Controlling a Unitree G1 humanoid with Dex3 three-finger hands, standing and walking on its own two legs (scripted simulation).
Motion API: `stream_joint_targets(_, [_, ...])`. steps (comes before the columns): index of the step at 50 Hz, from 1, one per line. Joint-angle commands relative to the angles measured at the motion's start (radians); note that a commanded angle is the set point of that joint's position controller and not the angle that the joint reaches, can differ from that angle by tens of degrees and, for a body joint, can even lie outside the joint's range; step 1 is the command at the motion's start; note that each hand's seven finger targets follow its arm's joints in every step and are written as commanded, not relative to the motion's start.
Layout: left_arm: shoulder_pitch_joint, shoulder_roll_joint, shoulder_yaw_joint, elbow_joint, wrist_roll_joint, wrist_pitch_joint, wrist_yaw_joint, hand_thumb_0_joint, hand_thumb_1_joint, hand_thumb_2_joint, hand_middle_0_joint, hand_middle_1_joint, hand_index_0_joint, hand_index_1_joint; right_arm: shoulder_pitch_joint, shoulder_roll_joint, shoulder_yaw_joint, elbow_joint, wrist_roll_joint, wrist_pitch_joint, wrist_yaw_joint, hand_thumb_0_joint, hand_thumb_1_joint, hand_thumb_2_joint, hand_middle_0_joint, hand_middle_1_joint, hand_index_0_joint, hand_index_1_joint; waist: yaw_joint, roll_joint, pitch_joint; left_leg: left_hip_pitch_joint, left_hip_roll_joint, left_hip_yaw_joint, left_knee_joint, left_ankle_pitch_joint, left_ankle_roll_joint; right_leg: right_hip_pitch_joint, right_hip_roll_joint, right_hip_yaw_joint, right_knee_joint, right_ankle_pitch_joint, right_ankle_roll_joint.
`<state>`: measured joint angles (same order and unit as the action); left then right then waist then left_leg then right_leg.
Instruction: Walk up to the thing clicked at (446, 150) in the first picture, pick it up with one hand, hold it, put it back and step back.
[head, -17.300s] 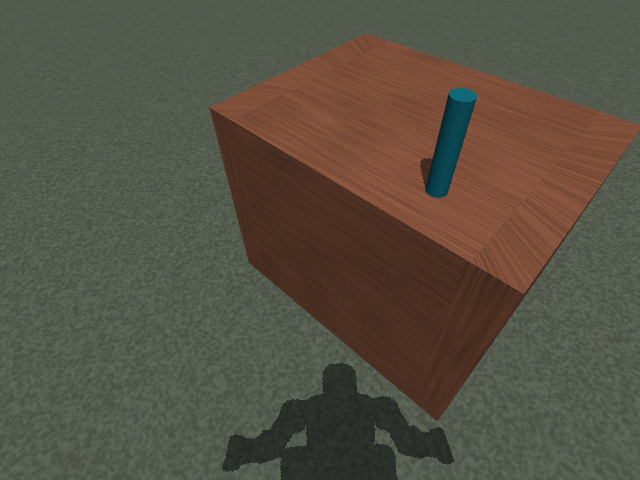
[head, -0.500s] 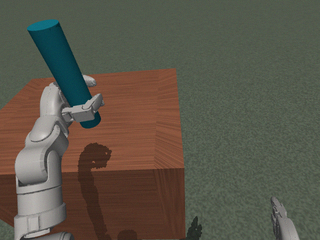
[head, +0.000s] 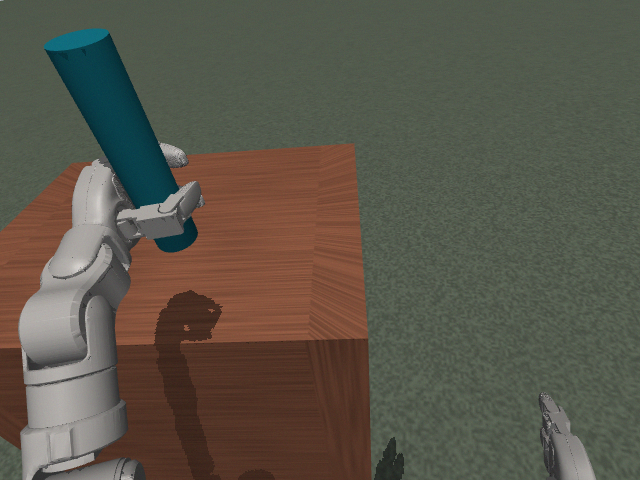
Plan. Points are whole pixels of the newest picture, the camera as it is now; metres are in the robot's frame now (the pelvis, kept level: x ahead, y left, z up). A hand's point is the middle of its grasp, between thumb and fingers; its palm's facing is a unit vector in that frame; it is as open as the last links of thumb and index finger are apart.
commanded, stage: hold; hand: left
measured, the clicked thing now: (137, 159) +0.33 +0.18 +0.31
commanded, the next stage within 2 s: crouch in 1.56 s
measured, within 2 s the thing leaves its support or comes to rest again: neither
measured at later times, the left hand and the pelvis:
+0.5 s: hand (167, 194) +0.33 +0.17 +0.27, palm faces +0.09 -1.00 +0.01, open 6.3 cm; pelvis +0.00 +0.00 +0.00, yaw +0 degrees
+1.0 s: hand (168, 186) +0.34 +0.17 +0.27, palm faces +0.10 -1.00 +0.01, open 6.3 cm; pelvis -0.01 +0.00 +0.00, yaw -1 degrees
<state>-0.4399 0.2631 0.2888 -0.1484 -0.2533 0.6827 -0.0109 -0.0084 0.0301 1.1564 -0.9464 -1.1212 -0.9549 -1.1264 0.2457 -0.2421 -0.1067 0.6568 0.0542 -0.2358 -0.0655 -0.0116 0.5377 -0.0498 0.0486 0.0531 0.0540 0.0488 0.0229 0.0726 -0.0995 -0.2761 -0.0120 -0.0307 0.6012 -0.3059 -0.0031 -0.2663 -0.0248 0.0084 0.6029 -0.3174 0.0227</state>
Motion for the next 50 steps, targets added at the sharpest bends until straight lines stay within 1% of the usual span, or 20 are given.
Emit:
stream_joint_targets(1, [-0.389, 0.162, 0.046, -0.174, -0.012, -0.040, -0.020, 0.000, 0.536, 1.304, -1.379, -1.450, -1.402, -1.443, -0.101, -0.127, -0.047, -0.187, 0.014, -0.064, 0.008, 0.000, 0.554, -0.048, 0.049, 0.050, 0.050, 0.050, 0.002, -0.089, -0.118, 0.078, -0.006, 0.021, -0.091, 0.152, 0.016, -0.034, 0.029, -0.054, -0.114, 0.159, -0.020])
stream_joint_targets(9, [-0.530, 0.212, 0.073, -0.304, 0.000, -0.092, 0.027, 0.000, 0.501, 1.287, -1.332, -1.411, -1.351, -1.409, -0.110, -0.128, -0.051, -0.224, 0.010, -0.073, 0.004, 0.000, 0.549, -0.052, 0.049, 0.050, 0.049, 0.050, 0.001, -0.052, -0.215, 0.130, -0.001, 0.015, -0.079, 0.181, 0.012, -0.005, 0.028, -0.052, -0.096, 0.173, -0.020])
stream_joint_targets(12, [-0.501, 0.201, 0.074, -0.299, 0.002, -0.108, 0.041, 0.000, 0.517, 1.288, -1.329, -1.404, -1.345, -1.403, -0.135, -0.101, -0.024, -0.207, 0.005, -0.081, -0.006, 0.000, 0.549, -0.053, 0.049, 0.050, 0.049, 0.050, 0.011, -0.058, -0.212, 0.110, -0.007, 0.019, -0.076, 0.167, 0.014, 0.008, 0.025, -0.048, -0.104, 0.162, -0.018])
stream_joint_targets(14, [-0.499, 0.210, 0.076, -0.281, 0.005, -0.106, 0.039, 0.000, 0.519, 1.304, -1.349, -1.426, -1.366, -1.426, -0.143, -0.134, -0.053, -0.188, 0.001, -0.084, -0.016, 0.000, 0.542, -0.054, 0.049, 0.050, 0.049, 0.050, 0.002, -0.039, -0.224, 0.123, -0.005, 0.018, -0.073, 0.168, 0.011, -0.003, 0.027, -0.048, -0.098, 0.162, -0.019])
stream_joint_targets(19, [-0.427, 0.194, 0.063, -0.200, 0.000, -0.062, 0.006, 0.000, 0.553, 1.348, -1.405, -1.475, -1.422, -1.475, -0.136, -0.092, -0.010, -0.166, 0.007, -0.082, -0.008, 0.000, 0.550, -0.052, 0.049, 0.050, 0.049, 0.050, 0.020, -0.049, -0.169, 0.081, -0.006, 0.018, -0.081, 0.163, 0.013, 0.001, 0.028, -0.052, -0.108, 0.159, -0.022])
stream_joint_targets(23, [-0.355, 0.140, 0.036, -0.098, -0.013, -0.014, -0.016, 0.000, 0.566, 1.352, -1.408, -1.484, -1.430, -1.479, -0.128, -0.122, -0.041, -0.189, 0.015, -0.079, 0.008, 0.000, 0.557, -0.049, 0.049, 0.050, 0.049, 0.050, 0.007, -0.093, -0.125, 0.067, -0.002, 0.020, -0.089, 0.173, 0.013, -0.013, 0.035, -0.058, -0.113, 0.173, -0.022])
stream_joint_targets(24, [-0.404, 0.185, 0.073, -0.181, -0.021, -0.015, -0.014, 0.000, 0.561, 1.353, -1.406, -1.483, -1.427, -1.479, -0.088, -0.118, -0.043, -0.157, 0.014, -0.075, 0.011, 0.000, 0.557, -0.049, 0.049, 0.050, 0.049, 0.050, 0.009, -0.083, -0.127, 0.075, -0.005, 0.022, -0.089, 0.158, 0.015, -0.018, 0.032, -0.055, -0.118, 0.163, -0.019])
stream_joint_targets(26, [-0.411, 0.163, 0.048, -0.196, -0.017, -0.014, -0.009, 0.000, 0.574, 1.344, -1.376, -1.462, -1.400, -1.456, -0.102, -0.109, -0.034, -0.192, 0.020, -0.076, 0.020, 0.000, 0.563, -0.048, 0.049, 0.050, 0.050, 0.050, 0.005, -0.087, -0.122, 0.076, -0.002, 0.022, -0.097, 0.156, 0.013, -0.029, 0.037, -0.057, -0.113, 0.160, -0.021])
stream_joint_targets(32, [-0.486, 0.213, 0.090, -0.327, -0.016, -0.061, 0.023, 0.000, 0.566, 1.314, -1.317, -1.408, -1.336, -1.406, -0.068, -0.122, -0.059, -0.183, 0.020, -0.081, 0.014, 0.000, 0.555, -0.052, 0.049, 0.050, 0.050, 0.050, -0.008, -0.071, -0.180, 0.115, -0.008, 0.028, -0.082, 0.145, 0.018, -0.025, 0.026, -0.047, -0.112, 0.148, -0.015])
stream_joint_targets(34, [-0.465, 0.156, 0.039, -0.301, -0.005, -0.073, 0.032, 0.000, 0.530, 1.302, -1.297, -1.396, -1.315, -1.395, -0.122, -0.099, -0.027, -0.235, 0.017, -0.092, 0.011, 0.000, 0.551, -0.054, 0.049, 0.051, 0.050, 0.051, -0.005, -0.071, -0.202, 0.118, -0.007, 0.023, -0.077, 0.176, 0.016, -0.007, 0.028, -0.049, -0.101, 0.176, -0.018])
stream_joint_targets(35, [-0.508, 0.194, 0.055, -0.371, -0.001, -0.086, 0.037, 0.000, 0.516, 1.290, -1.299, -1.390, -1.315, -1.390, -0.124, -0.111, -0.040, -0.217, 0.015, -0.093, 0.006, 0.000, 0.548, -0.054, 0.049, 0.051, 0.049, 0.051, -0.004, -0.030, -0.229, 0.137, -0.009, 0.025, -0.070, 0.187, 0.015, -0.003, 0.025, -0.046, -0.098, 0.185, -0.019])
stream_joint_targets(36, [-0.522, 0.228, 0.083, -0.356, 0.004, -0.091, 0.043, 0.000, 0.521, 1.313, -1.313, -1.407, -1.327, -1.409, -0.109, -0.124, -0.052, -0.201, 0.011, -0.094, -0.003, 0.000, 0.549, -0.055, 0.049, 0.051, 0.049, 0.051, -0.006, -0.025, -0.251, 0.149, -0.008, 0.023, -0.063, 0.208, 0.013, -0.001, 0.025, -0.044, -0.093, 0.201, -0.020])
stream_joint_targets(37, [-0.512, 0.217, 0.071, -0.359, 0.008, -0.095, 0.042, 0.000, 0.537, 1.326, -1.322, -1.413, -1.336, -1.417, -0.111, -0.095, -0.021, -0.197, 0.008, -0.093, -0.003, 0.000, 0.551, -0.054, 0.049, 0.051, 0.050, 0.051, 0.002, -0.021, -0.249, 0.148, -0.005, 0.019, -0.063, 0.222, 0.011, 0.011, 0.026, -0.049, -0.090, 0.211, -0.020])
stream_joint_targets(39, [-0.482, 0.167, 0.042, -0.245, 0.007, -0.076, 0.040, 0.000, 0.523, 1.338, -1.349, -1.444, -1.365, -1.445, -0.137, -0.107, -0.030, -0.186, 0.004, -0.097, -0.008, 0.000, 0.547, -0.055, 0.049, 0.050, 0.049, 0.050, -0.004, -0.030, -0.204, 0.124, 0.001, 0.012, -0.071, 0.209, 0.006, 0.000, 0.030, -0.053, -0.091, 0.199, -0.021])
stream_joint_targets(42, [-0.483, 0.182, 0.046, -0.178, 0.007, -0.059, 0.023, 0.000, 0.557, 1.360, -1.377, -1.463, -1.393, -1.465, -0.153, -0.123, -0.040, -0.182, 0.004, -0.098, -0.008, 0.000, 0.551, -0.054, 0.049, 0.050, 0.049, 0.050, 0.003, -0.034, -0.193, 0.103, 0.001, 0.009, -0.084, 0.188, 0.006, 0.008, 0.030, -0.054, -0.102, 0.189, -0.022])
stream_joint_targets(44, [-0.495, 0.227, 0.075, -0.163, 0.009, -0.043, 0.012, 0.000, 0.578, 1.383, -1.406, -1.492, -1.426, -1.491, -0.114, -0.102, -0.022, -0.157, 0.007, -0.093, -0.001, 0.000, 0.556, -0.051, 0.049, 0.050, 0.050, 0.050, 0.010, -0.030, -0.180, 0.092, -0.004, 0.017, -0.084, 0.184, 0.010, 0.010, 0.029, -0.054, -0.107, 0.185, -0.023])
stream_joint_targets(45, [-0.458, 0.188, 0.055, -0.127, 0.005, -0.030, 0.008, 0.000, 0.579, 1.383, -1.410, -1.500, -1.433, -1.496, -0.141, -0.081, 0.002, -0.191, 0.010, -0.095, 0.003, 0.000, 0.558, -0.050, 0.049, 0.050, 0.050, 0.050, 0.016, -0.055, -0.146, 0.077, -0.006, 0.021, -0.088, 0.177, 0.012, 0.001, 0.031, -0.057, -0.114, 0.176, -0.021])
stream_joint_targets(47, [-0.424, 0.165, 0.055, -0.056, -0.005, -0.015, -0.002, 0.000, 0.578, 1.389, -1.389, -1.492, -1.413, -1.488, -0.115, -0.112, -0.033, -0.175, 0.010, -0.093, 0.006, 0.000, 0.563, -0.050, 0.049, 0.050, 0.050, 0.050, 0.001, -0.111, -0.106, 0.064, 0.001, 0.018, -0.099, 0.157, 0.014, -0.014, 0.037, -0.058, -0.121, 0.163, -0.018])
stream_joint_targets(49, [-0.455, 0.175, 0.055, -0.103, -0.010, -0.012, -0.008, 0.000, 0.584, 1.367, -1.370, -1.471, -1.396, -1.464, -0.092, -0.096, -0.019, -0.186, 0.016, -0.092, 0.017, 0.000, 0.568, -0.047, 0.049, 0.050, 0.050, 0.050, 0.005, -0.092, -0.124, 0.078, 0.001, 0.017, -0.103, 0.156, 0.012, -0.023, 0.038, -0.060, -0.117, 0.160, -0.021])
stream_joint_targets(50, [-0.440, 0.193, 0.083, -0.098, -0.017, -0.015, -0.009, 0.000, 0.573, 1.373, -1.377, -1.477, -1.402, -1.471, -0.069, -0.121, -0.047, -0.193, 0.015, -0.089, 0.017, 0.000, 0.564, -0.048, 0.049, 0.050, 0.050, 0.050, 0.002, -0.133, -0.132, 0.075, 0.004, 0.018, -0.097, 0.165, 0.017, -0.013, 0.039, -0.060, -0.120, 0.167, -0.018])
